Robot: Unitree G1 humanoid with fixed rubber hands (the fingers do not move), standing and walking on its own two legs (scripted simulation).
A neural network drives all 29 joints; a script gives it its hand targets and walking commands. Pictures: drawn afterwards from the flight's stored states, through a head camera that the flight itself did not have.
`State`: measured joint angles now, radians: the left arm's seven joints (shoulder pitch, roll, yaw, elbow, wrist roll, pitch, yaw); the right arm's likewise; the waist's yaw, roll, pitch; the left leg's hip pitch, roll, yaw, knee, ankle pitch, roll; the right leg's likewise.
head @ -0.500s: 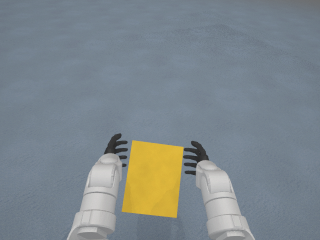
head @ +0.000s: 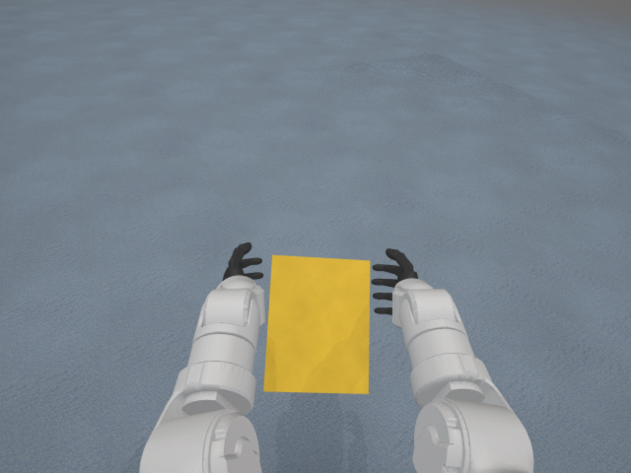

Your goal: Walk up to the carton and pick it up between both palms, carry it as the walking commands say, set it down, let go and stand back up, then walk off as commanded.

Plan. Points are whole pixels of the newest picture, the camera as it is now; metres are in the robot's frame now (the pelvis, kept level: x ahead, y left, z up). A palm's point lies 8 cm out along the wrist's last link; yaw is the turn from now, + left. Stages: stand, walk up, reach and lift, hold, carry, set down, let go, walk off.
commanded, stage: hold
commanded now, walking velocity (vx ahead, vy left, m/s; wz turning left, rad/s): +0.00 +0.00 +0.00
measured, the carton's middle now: (313, 322) +0.37 +0.01 -0.05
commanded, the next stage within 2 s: set down in 0.04 s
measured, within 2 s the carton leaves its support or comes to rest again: neither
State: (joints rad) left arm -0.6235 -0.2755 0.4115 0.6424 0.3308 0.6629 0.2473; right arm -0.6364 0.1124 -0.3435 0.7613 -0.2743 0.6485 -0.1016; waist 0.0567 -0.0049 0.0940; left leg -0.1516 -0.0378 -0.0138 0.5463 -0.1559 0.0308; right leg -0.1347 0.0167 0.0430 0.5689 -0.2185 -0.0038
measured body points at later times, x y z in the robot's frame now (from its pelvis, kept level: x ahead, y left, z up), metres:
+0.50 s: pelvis +0.02 -0.02 -0.01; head +0.01 -0.01 +0.44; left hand +0.36 +0.13 +0.01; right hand +0.37 -0.11 +0.01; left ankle +0.11 +0.10 -0.73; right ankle +0.09 -0.13 -0.73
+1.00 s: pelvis +0.05 -0.02 -0.04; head +0.18 +0.00 +0.38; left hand +0.40 +0.13 -0.10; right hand +0.41 -0.11 -0.11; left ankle +0.11 +0.10 -0.73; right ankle +0.09 -0.13 -0.73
